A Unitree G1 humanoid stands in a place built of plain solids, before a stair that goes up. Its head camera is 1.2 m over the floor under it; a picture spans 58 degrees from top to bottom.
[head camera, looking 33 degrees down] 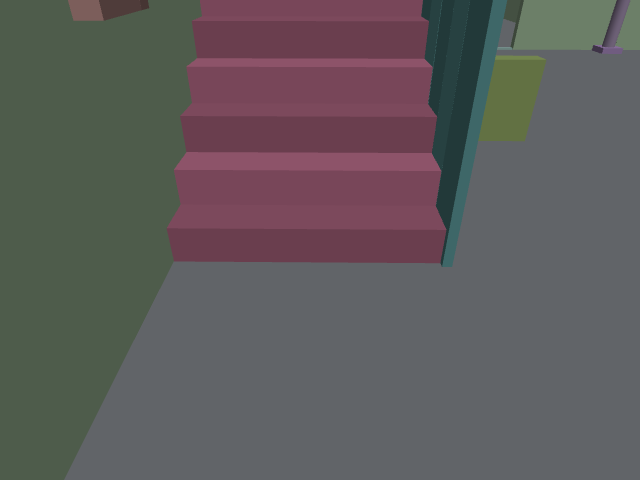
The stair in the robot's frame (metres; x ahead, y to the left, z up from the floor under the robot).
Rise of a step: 0.19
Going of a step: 0.22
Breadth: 1.26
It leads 1 degrees to the right of straight ahead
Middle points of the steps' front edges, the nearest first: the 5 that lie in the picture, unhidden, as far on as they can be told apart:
1.65 0.06 0.19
1.88 0.06 0.37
2.10 0.06 0.56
2.32 0.05 0.74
2.55 0.05 0.93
